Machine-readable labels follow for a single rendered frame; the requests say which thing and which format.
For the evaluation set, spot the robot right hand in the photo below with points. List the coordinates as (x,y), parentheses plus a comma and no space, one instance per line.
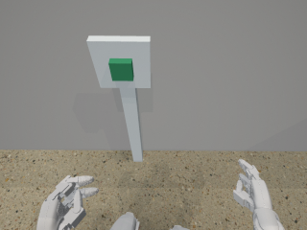
(257,194)

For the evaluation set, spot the robot left shin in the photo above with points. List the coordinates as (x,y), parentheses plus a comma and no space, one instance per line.
(129,213)

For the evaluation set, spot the right robot forearm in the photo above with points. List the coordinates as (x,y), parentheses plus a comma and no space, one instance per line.
(266,219)

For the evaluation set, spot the left robot thigh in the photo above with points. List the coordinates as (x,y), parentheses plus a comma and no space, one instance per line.
(126,222)

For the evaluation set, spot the robot left hand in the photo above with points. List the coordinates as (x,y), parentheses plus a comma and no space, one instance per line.
(55,215)

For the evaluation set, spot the panel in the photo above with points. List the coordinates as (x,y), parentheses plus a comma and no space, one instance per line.
(138,48)

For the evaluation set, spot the button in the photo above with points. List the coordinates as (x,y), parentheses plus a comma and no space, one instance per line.
(121,69)

